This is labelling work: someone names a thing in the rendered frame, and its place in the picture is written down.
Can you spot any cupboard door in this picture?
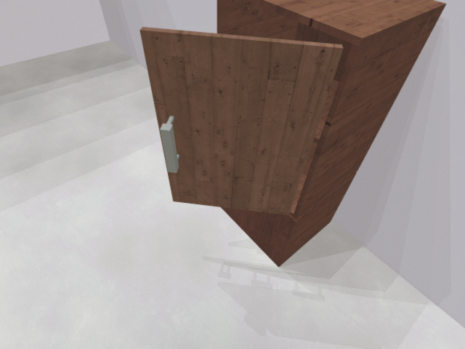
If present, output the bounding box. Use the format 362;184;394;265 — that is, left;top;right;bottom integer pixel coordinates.
140;27;343;215

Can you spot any handle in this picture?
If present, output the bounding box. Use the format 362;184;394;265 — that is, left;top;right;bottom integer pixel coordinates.
160;116;179;173

